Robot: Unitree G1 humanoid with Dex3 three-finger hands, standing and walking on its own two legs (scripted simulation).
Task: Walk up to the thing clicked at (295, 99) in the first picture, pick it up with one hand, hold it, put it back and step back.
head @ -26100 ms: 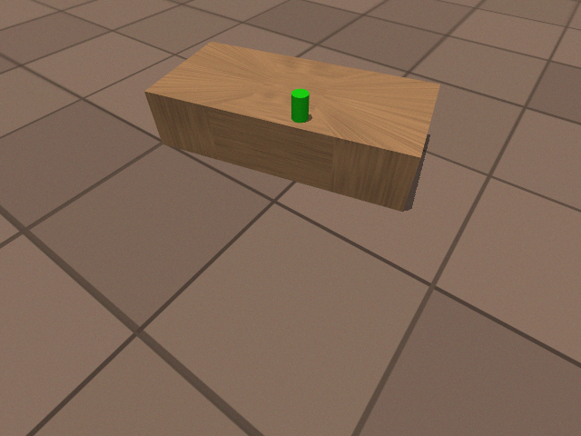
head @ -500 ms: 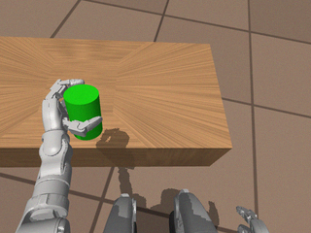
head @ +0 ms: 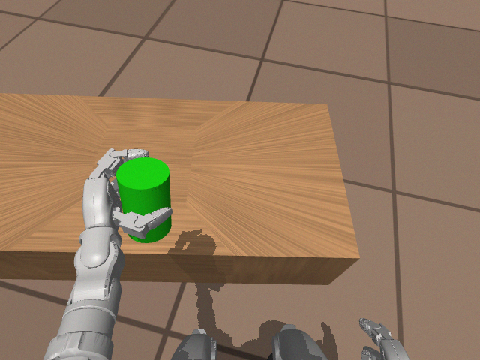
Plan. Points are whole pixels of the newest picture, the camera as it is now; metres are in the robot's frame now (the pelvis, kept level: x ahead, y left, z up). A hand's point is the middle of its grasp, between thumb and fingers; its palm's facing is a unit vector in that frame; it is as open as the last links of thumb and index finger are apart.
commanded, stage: lift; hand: left
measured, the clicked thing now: (146, 201) +0.37 +0.17 +0.02
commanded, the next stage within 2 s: hold in 0.48 s
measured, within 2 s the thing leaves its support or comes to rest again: neither
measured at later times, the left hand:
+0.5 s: hand (137, 193) +0.36 +0.17 +0.07, palm faces +0.16 -0.99 -0.01, open 11.7 cm
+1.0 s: hand (137, 194) +0.35 +0.16 +0.08, palm faces +0.15 -0.99 -0.01, open 11.7 cm
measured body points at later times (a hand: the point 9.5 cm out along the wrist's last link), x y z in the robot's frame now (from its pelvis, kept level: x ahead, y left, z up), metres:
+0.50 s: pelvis +0.01 +0.00 +0.02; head +0.07 +0.00 +0.47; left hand +0.34 +0.22 +0.07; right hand +0.13 -0.25 -0.09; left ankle +0.01 +0.11 -0.66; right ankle +0.03 -0.13 -0.66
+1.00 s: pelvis +0.01 -0.01 +0.03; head +0.06 +0.00 +0.48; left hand +0.33 +0.22 +0.09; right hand +0.15 -0.25 -0.08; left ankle +0.01 +0.11 -0.66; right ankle +0.03 -0.13 -0.66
